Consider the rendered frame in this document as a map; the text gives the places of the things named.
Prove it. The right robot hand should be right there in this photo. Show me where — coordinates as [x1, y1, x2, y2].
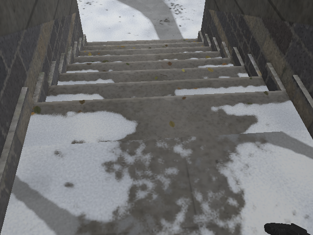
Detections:
[264, 222, 310, 235]

